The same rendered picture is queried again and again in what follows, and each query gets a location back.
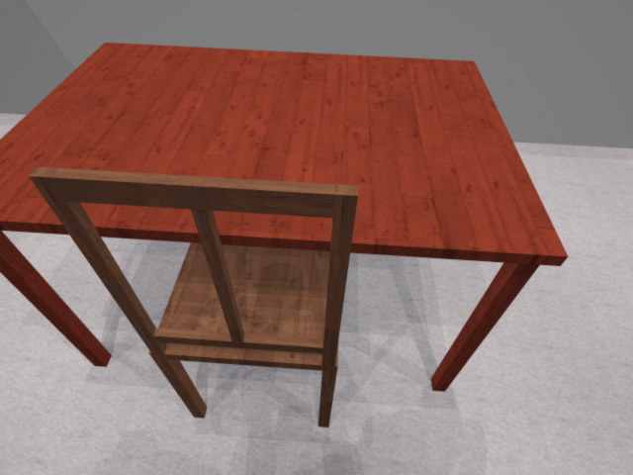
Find chair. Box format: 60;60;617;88
29;167;358;428

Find table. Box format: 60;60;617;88
0;43;568;392

